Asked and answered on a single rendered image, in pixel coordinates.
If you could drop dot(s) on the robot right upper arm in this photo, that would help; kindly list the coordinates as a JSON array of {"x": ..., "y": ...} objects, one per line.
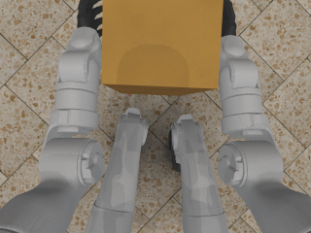
[{"x": 255, "y": 170}]

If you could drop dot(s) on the right robot hand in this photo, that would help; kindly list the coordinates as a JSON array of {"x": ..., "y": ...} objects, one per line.
[{"x": 228, "y": 21}]

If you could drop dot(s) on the robot right shin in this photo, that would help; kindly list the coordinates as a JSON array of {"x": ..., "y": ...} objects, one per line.
[{"x": 197, "y": 124}]

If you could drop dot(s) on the right robot forearm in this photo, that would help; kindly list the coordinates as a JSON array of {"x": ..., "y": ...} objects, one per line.
[{"x": 240, "y": 94}]

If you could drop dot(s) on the left robot hand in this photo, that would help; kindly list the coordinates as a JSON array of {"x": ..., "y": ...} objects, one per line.
[{"x": 86, "y": 15}]

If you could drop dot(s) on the carton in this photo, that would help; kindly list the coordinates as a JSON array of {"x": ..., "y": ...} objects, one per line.
[{"x": 161, "y": 47}]

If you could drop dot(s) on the robot left upper arm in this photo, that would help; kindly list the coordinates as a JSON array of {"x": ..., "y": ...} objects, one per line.
[{"x": 67, "y": 168}]

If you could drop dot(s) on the left robot thigh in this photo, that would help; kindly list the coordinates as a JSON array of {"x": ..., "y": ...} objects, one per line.
[{"x": 113, "y": 209}]

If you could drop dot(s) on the left robot forearm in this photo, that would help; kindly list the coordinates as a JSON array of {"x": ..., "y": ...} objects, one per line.
[{"x": 77, "y": 87}]

